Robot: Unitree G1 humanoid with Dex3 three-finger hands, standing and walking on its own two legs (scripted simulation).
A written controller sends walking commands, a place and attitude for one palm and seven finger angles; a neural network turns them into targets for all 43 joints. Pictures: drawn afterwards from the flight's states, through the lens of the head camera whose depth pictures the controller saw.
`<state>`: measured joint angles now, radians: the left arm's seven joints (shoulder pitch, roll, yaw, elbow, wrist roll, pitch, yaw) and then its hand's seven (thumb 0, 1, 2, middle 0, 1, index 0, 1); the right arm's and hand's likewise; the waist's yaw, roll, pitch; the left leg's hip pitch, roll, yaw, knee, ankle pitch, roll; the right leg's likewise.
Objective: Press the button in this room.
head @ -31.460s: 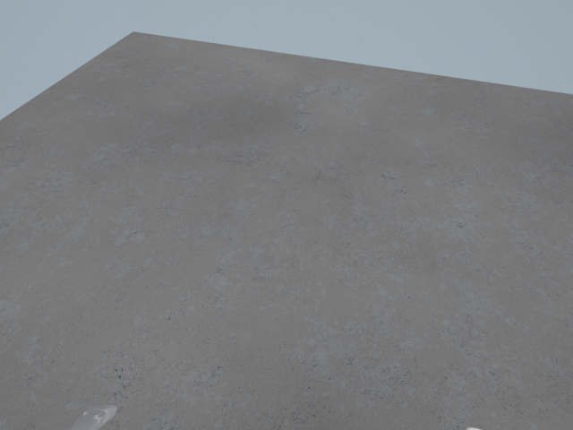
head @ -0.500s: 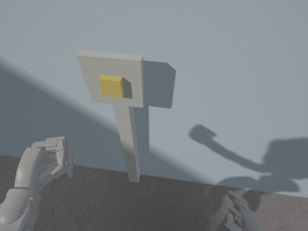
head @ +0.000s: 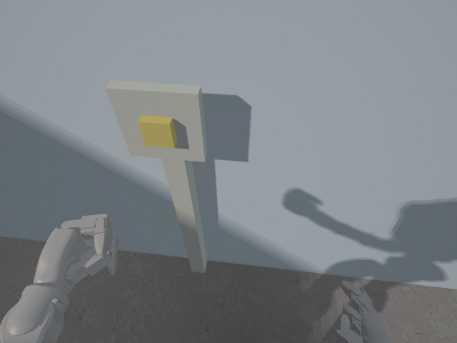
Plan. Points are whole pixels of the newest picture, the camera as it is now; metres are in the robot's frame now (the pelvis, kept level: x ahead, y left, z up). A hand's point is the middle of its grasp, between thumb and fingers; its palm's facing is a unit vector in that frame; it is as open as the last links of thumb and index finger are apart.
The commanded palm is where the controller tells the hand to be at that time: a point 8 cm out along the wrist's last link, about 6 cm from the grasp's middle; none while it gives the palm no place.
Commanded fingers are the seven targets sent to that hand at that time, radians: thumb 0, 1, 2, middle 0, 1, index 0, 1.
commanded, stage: aim a knuckle at the button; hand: left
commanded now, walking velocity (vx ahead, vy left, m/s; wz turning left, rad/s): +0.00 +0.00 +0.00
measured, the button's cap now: (159, 131) +0.50 +0.19 +0.10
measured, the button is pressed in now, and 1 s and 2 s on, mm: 0 0 0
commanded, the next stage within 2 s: press the button with the knuckle in 1.90 s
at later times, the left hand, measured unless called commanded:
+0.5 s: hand (129, 212) +0.30 +0.19 +0.09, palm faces -0.01 -1.00 -0.04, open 3.1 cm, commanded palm +0.28 +0.24 +0.09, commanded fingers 0.00 0.90 0.90 -1.30 -1.50 -1.30 -1.50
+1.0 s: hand (154, 183) +0.38 +0.17 +0.07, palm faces -0.06 -1.00 -0.01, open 3.1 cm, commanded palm +0.36 +0.23 +0.07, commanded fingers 0.00 0.90 0.90 -1.30 -1.50 -1.30 -1.50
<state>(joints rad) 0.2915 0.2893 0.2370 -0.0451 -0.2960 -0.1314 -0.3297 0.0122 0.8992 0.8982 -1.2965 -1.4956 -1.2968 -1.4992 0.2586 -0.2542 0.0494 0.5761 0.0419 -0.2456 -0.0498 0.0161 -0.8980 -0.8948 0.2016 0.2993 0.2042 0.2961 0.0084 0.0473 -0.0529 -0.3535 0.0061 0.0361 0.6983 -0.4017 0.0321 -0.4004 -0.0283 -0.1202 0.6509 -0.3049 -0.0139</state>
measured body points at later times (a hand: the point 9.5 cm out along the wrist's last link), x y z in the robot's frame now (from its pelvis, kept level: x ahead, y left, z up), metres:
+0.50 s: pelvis -0.01 -0.01 +0.00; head +0.02 -0.02 +0.45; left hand +0.30 +0.25 +0.10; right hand +0.13 -0.26 -0.09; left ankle -0.02 +0.09 -0.72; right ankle +0.02 -0.11 -0.72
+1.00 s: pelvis -0.01 +0.00 -0.01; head +0.05 -0.01 +0.44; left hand +0.38 +0.23 +0.07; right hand +0.10 -0.26 -0.11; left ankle -0.02 +0.09 -0.72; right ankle +0.02 -0.11 -0.72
